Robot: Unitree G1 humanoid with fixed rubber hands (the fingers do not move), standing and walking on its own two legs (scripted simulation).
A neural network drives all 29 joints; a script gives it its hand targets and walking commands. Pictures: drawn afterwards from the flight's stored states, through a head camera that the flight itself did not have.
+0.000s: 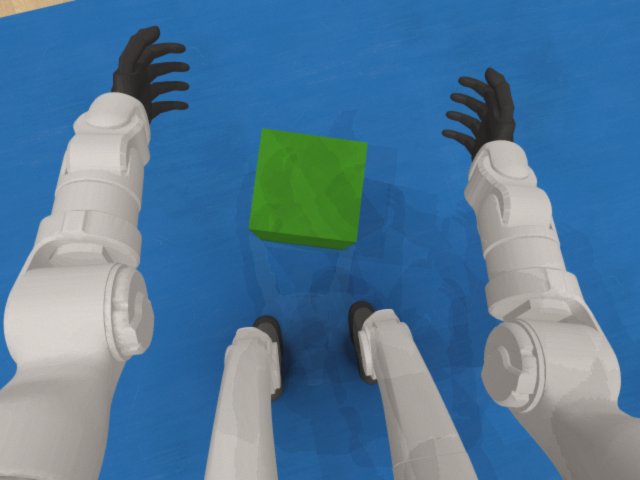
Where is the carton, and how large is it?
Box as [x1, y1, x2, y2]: [249, 128, 367, 249]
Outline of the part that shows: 262,128 249,221 249,229 260,239 342,249 355,242 367,143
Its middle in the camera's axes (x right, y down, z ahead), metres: -0.03 -0.11 +0.87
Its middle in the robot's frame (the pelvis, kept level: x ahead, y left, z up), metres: +0.50 -0.03 -0.52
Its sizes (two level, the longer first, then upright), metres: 0.210 0.200 0.250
